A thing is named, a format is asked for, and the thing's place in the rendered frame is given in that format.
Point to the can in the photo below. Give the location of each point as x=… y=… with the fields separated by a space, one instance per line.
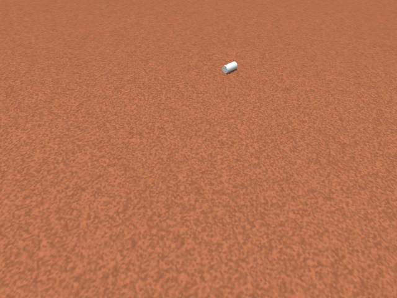
x=229 y=67

